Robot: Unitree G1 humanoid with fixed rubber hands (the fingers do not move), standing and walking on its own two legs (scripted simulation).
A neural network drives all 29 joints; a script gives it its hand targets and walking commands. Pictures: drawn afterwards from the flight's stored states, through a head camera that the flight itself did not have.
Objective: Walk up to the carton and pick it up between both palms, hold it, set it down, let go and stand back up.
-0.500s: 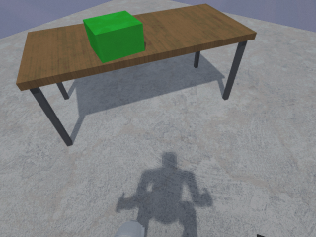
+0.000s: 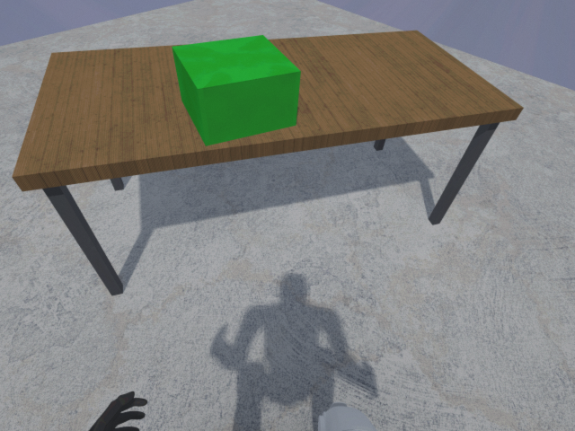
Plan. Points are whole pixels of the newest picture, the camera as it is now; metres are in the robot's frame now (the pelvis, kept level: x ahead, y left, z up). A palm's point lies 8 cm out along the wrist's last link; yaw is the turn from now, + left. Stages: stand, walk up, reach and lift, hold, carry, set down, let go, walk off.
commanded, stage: walk up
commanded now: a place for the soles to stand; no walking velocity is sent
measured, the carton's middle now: (236, 87) +1.01 +0.10 -0.04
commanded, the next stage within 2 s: none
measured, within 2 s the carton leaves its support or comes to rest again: neither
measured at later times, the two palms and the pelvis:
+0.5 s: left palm out of the picture +0.15 +0.28 -0.09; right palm (388, 288) +0.38 -0.22 -0.09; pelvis +0.20 +0.00 +0.00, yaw +7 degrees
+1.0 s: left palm (112, 246) +0.48 +0.31 -0.09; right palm (386, 278) +0.42 -0.23 -0.12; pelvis +0.39 +0.05 -0.01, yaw +6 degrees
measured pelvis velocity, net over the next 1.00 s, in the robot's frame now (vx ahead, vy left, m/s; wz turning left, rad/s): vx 0.39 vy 0.05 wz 0.11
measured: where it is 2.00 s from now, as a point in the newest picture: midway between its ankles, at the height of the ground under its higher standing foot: (240, 347)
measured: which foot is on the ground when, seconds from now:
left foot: down 0.00-0.14, up 0.16-0.54, down 0.56-1.00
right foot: up 0.00-0.10, down 0.12-0.58, up 0.60-0.98, down 1.00-1.00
